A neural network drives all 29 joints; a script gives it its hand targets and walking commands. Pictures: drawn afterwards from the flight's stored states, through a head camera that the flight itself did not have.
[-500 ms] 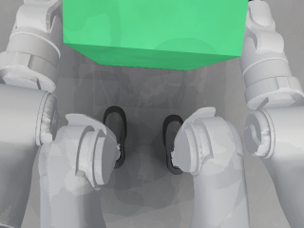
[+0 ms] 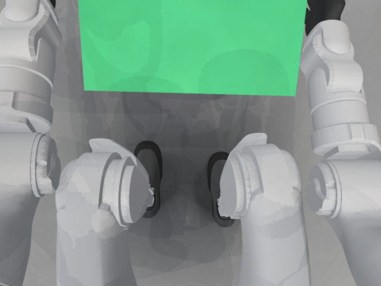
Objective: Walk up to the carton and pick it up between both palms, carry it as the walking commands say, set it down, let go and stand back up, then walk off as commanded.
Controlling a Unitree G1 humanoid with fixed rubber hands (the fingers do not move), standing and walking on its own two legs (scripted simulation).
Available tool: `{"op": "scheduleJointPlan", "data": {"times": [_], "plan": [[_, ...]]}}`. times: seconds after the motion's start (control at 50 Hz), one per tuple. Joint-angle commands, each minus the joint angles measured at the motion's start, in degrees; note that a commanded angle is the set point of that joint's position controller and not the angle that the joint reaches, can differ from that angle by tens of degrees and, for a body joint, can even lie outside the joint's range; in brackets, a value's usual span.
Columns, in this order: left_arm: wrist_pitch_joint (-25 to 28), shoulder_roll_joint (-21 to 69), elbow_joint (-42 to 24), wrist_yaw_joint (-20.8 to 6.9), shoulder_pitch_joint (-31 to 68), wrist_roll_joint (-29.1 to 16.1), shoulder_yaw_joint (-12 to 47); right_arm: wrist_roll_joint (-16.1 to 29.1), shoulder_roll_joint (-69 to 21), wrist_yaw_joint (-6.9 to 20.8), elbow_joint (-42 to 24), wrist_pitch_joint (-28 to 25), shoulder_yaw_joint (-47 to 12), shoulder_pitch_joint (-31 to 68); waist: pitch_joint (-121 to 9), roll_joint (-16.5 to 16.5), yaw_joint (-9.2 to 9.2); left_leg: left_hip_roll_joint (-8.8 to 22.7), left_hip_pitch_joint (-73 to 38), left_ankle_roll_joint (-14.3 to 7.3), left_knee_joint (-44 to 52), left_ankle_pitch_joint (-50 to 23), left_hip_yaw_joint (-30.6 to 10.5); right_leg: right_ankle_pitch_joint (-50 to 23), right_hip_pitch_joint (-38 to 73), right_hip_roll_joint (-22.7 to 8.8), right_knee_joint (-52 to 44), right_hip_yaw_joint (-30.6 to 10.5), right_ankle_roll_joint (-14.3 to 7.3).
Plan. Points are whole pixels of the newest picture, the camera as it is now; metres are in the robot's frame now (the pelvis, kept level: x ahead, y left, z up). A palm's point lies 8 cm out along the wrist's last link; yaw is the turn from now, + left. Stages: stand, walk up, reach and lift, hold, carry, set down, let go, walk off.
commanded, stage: set down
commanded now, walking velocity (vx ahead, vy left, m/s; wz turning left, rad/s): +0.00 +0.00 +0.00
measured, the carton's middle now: (189, 48) +0.48 +0.00 -0.21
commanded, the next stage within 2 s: let go in 1.28 s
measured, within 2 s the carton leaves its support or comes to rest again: neither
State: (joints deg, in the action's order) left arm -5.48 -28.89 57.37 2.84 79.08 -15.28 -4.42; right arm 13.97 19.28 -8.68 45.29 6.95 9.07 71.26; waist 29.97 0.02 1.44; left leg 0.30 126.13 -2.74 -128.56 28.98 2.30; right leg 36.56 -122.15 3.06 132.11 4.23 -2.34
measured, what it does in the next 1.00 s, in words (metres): rises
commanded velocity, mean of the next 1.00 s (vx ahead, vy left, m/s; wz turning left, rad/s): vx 0.00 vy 0.00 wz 0.00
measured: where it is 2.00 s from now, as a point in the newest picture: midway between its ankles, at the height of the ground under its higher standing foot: (186, 196)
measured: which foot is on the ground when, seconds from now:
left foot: down 0.00-1.00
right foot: down 0.00-1.00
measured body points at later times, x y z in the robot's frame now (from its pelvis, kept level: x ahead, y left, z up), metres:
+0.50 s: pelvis -0.01 +0.00 +0.08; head +0.34 +0.01 +0.35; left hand +0.56 +0.24 -0.03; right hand +0.53 -0.22 -0.03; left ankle +0.14 +0.10 -0.32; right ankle +0.11 -0.10 -0.32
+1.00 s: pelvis -0.02 +0.01 +0.21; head +0.33 +0.01 +0.49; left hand +0.56 +0.24 +0.13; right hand +0.52 -0.23 +0.12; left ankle +0.14 +0.10 -0.32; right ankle +0.11 -0.10 -0.32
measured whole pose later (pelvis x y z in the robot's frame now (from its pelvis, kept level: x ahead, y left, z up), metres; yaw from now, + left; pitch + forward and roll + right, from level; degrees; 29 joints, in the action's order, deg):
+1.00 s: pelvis -0.02 +0.01 +0.21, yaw +1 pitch +24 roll -2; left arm -24.4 -34.9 35.8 -2.4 74.5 -13.4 -7.7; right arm 14.1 23.5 -4.9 26.7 25.0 14.1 67.7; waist 29.9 0.8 2.7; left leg -2.0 90.7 -1.8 -87.2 20.9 -0.8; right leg 26.5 -87.0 3.4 88.9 2.5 -1.0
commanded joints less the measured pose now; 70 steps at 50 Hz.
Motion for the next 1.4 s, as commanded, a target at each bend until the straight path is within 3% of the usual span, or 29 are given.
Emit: {"op": "scheduleJointPlan", "data": {"times": [0.0,0.08,0.1,0.12,0.24,0.26,0.28,0.34,0.38,0.4,0.42,0.52,0.54,0.56,0.68,0.72,0.78,0.84,0.86,0.96,1.04,1.1,1.18,1.2,1.22,1.28,1.32,1.34,1.38], "plan": [[0.2,-8.5,-12.3,-0.4,16.3,-0.2,-1.2,0.9,9.6,0.3,-9.8,0.7,1.4,12.2,-101.7,2.8,2.0,-0.8,-49.9,0.7,7.5,-19.1,-3.1,-20.5,33.8,0.7,-16.6,-4.3,3.0],[-2.3,-12.0,-19.0,-0.7,12.5,-0.1,-4.3,0.5,10.5,-0.7,-15.7,3.1,3.3,10.7,-111.0,-2.1,2.38,-1.8,-48.7,0.5,9.2,-18.7,-1.6,-23.7,44.4,0.3,-17.7,-3.9,2.6],[-4.3,-10.7,-18.8,-0.6,12.3,-1.3,-2.9,-0.3,13.2,-0.7,-17.4,3.7,5.7,9.0,-111.5,2.0,5.8,-1.9,-51.5,1.1,10.4,-18.8,-1.8,-23.4,44.6,0.6,-18.6,-3.7,2.0],[-4.6,-13.5,-21.5,-0.6,11.1,0.7,-3.9,1.8,9.2,-0.7,-17.7,4.8,2.7,9.2,-110.6,1.7,2.02,-2.1,-53.3,0.4,11.4,-17.8,-2.9,-22.1,42.2,0.6,-18.4,-2.8,2.2],[-8.6,-10.2,-24.2,-1.4,10.3,1.9,-2.7,2.5,11.7,1.5,-19.7,7.3,3.1,11.4,-108.8,6.2,0.71,-1.8,-60.6,0.4,17.0,-17.0,-3.9,-16.7,35.7,0.9,-23.2,-2.9,1.3],[-8.2,-12.7,-25.8,-0.8,11.0,2.0,-6.0,0.7,13.3,1.1,-18.0,7.6,5.0,10.2,-110.6,1.8,1.48,-2.5,-57.9,0.6,16.7,-18.7,-3.8,-18.8,38.1,1.2,-23.7,-3.2,0.6],[-8.7,-15.4,-21.0,-1.3,11.0,4.0,-5.6,3.6,10.1,1.0,-19.0,8.2,2.2,14.9,-105.7,4.1,-2.2,-2.3,-54.0,-0.3,17.4,-15.0,-3.0,-16.8,37.0,0.9,-23.6,-3.8,1.4],[-8.7,-14.5,-22.5,-2.4,8.6,4.6,-8.6,-1.3,11.9,1.1,-14.0,9.3,5.9,8.4,-110.0,1.5,0.92,-2.9,-54.9,0.1,20.6,-15.9,-2.6,-18.8,42.6,1.6,-27.6,-4.0,1.9],[-9.4,-14.1,-17.0,-3.7,9.1,3.7,-6.4,2.4,8.9,1.4,-19.4,9.7,2.6,12.7,-109.7,2.1,-1.88,-2.4,-55.7,-0.5,21.6,-15.3,-2.9,-16.7,41.0,1.0,-29.0,-4.7,1.6],[-9.5,-16.1,-29.4,-3.1,14.1,3.4,-7.4,1.2,16.2,0.7,-30.2,9.2,8.0,17.8,-121.2,3.9,1.12,-3.3,-61.9,0.1,21.2,-20.8,-3.4,-22.9,44.6,1.8,-28.9,-3.4,1.9],[-9.7,-16.6,-26.1,-2.8,11.8,3.8,-7.4,0.6,12.2,1.2,-23.0,10.8,3.8,14.4,-118.0,3.0,-1.23,-2.8,-63.1,0.0,22.3,-20.7,-2.9,-20.2,42.5,1.8,-29.4,-3.2,2.2],[-12.1,-17.0,-33.1,-4.1,13.5,1.2,-7.4,-1.5,17.3,0.9,-28.9,11.4,8.7,10.0,-126.2,3.0,5.6,-2.7,-69.7,1.1,25.3,-22.0,-4.1,-22.5,47.3,2.0,-34.4,-2.9,0.7],[-13.1,-15.5,-28.2,-4.4,11.3,1.0,-4.3,1.3,13.8,1.1,-27.5,12.8,6.7,13.2,-124.6,5.5,2.02,-3.3,-72.0,0.3,29.1,-20.5,-4.5,-19.4,46.1,1.2,-36.0,-2.3,1.2],[-14.3,-18.1,-32.7,-3.6,16.0,1.7,-6.1,-1.6,18.4,1.1,-27.4,13.4,10.4,12.1,-124.6,5.4,5.31,-2.9,-73.4,0.6,30.0,-17.8,-5.2,-16.9,44.5,1.9,-36.4,-1.4,0.9],[-16.4,-19.6,-26.3,-4.2,10.1,3.4,-7.8,-0.8,15.1,1.9,-25.2,16.1,9.4,10.2,-116.9,4.7,2.44,-3.1,-70.4,1.1,35.0,-15.1,-4.6,-17.6,47.4,1.2,-43.0,-2.7,1.3],[-17.3,-18.7,-38.7,-3.8,13.3,1.1,-6.5,1.8,16.6,2.7,-38.8,16.0,9.0,13.9,-127.9,5.3,3.58,-3.3,-80.0,1.4,38.8,-21.7,-5.6,-22.8,55.5,1.8,-44.9,-1.6,1.7],[-18.3,-17.6,-24.7,-4.0,10.8,4.4,-7.1,0.7,12.4,4.0,-19.3,17.7,5.7,7.6,-113.9,5.3,0.57,-2.7,-77.9,2.1,42.5,-15.0,-5.2,-14.5,48.4,0.9,-49.3,-2.7,1.4],[-17.1,-18.6,-35.9,-4.5,14.5,1.0,-7.2,0.9,17.7,3.5,-34.1,15.9,7.7,13.1,-125.2,2.9,1.6,-3.3,-81.2,1.8,45.0,-15.9,-4.5,-18.9,61.3,1.1,-52.1,-3.1,2.2],[-17.7,-17.3,-24.4,-4.7,12.0,0.9,-6.6,-0.7,16.6,3.2,-24.5,17.2,7.0,12.8,-118.8,2.4,2.53,-4.0,-77.6,1.5,45.3,-12.0,-4.3,-13.5,56.6,1.8,-52.5,-2.2,2.2],[-17.1,-18.4,-30.2,-5.4,9.1,2.4,-6.0,-1.0,15.3,3.7,-26.8,16.3,7.8,7.0,-121.6,3.4,5.28,-2.7,-86.4,2.3,50.1,-18.5,-5.3,-22.6,64.7,1.0,-57.5,-2.0,2.3],[-16.4,-18.4,-31.2,-5.5,12.0,2.5,-7.2,0.2,17.0,4.3,-28.6,15.5,8.4,8.7,-121.0,5.1,1.03,-3.4,-91.3,1.8,54.0,-19.5,-6.1,-21.0,65.8,1.4,-61.1,-4.0,2.3],[-17.7,-17.1,-29.7,-5.1,12.1,1.0,-5.2,-0.4,17.1,4.6,-26.4,16.5,8.4,7.9,-118.9,4.1,5.44,-2.7,-95.0,2.4,57.6,-17.1,-7.1,-19.8,67.8,1.0,-65.2,-3.5,2.3],[-16.6,-17.0,-37.1,-4.7,10.2,3.2,-4.7,0.3,13.2,4.7,-30.1,15.8,9.3,5.4,-122.6,7.0,4.88,-3.7,-105.5,2.3,62.0,-28.3,-8.5,-27.8,70.3,1.9,-69.2,-3.7,2.7],[-16.7,-14.2,-27.0,-4.4,5.3,1.9,-3.4,-2.6,16.3,4.8,-23.4,14.8,10.5,1.8,-116.4,5.1,8.37,-2.4,-105.3,2.9,62.3,-26.5,-9.3,-26.0,65.1,2.0,-69.6,-1.7,2.9],[-15.6,-15.7,-23.0,-4.8,8.6,5.7,-6.4,-1.7,11.5,5.5,-14.7,14.3,7.5,0.4,-106.5,7.6,4.25,-2.5,-98.8,3.0,62.5,-22.7,-8.1,-21.5,61.2,1.0,-70.1,-3.2,2.0],[-12.3,-15.0,-29.0,-4.2,5.1,6.4,-7.6,-2.9,15.5,6.8,-30.1,9.5,11.0,3.4,-119.3,4.5,5.71,-2.4,-105.4,3.1,62.6,-31.0,-8.8,-31.1,69.8,1.2,-71.5,-3.3,2.5],[-12.9,-11.7,-15.8,-4.7,7.8,6.8,-6.3,-2.4,9.6,7.7,-13.0,10.4,6.0,5.2,-106.6,5.9,3.6,-2.5,-100.0,3.5,65.9,-18.4,-7.9,-17.8,63.1,0.6,-72.9,-2.9,2.5],[-12.7,-8.8,-18.1,-5.1,2.2,5.7,-4.3,-4.8,12.3,7.1,-16.9,9.8,7.8,2.3,-106.2,4.7,6.51,-2.7,-98.2,3.7,68.0,-19.6,-7.7,-21.9,70.0,0.2,-74.8,-3.7,1.6],[-10.5,-12.6,-25.5,-4.1,-4.5,9.3,-7.5,-5.3,13.1,7.1,-24.8,8.7,8.0,-4.8,-117.2,4.0,3.84,-3.7,-101.2,3.3,68.0,-27.6,-6.8,-31.6,80.1,0.7,-74.2,-3.8,3.2]]}}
